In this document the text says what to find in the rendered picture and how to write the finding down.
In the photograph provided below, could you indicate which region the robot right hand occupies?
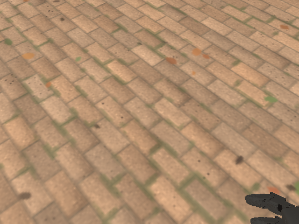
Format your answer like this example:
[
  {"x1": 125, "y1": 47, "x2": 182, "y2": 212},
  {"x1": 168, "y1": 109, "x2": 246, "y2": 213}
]
[{"x1": 245, "y1": 192, "x2": 299, "y2": 224}]

